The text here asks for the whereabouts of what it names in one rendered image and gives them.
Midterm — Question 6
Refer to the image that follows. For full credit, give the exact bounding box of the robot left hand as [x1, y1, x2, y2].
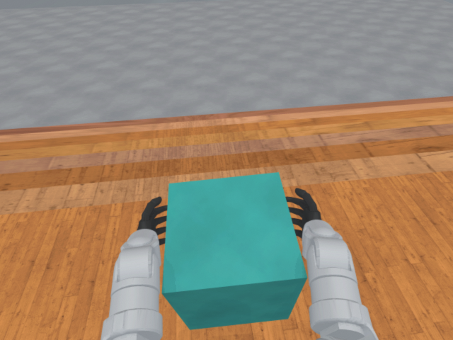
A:
[137, 197, 168, 246]

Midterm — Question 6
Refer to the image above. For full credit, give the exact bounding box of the right robot forearm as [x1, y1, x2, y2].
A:
[302, 220, 379, 340]

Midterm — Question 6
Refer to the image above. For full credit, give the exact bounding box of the left robot forearm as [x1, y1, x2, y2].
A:
[101, 229, 163, 340]

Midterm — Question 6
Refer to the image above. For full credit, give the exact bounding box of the robot right hand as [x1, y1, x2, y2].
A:
[286, 188, 322, 238]

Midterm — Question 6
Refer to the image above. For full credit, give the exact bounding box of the carton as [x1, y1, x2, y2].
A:
[162, 172, 307, 330]

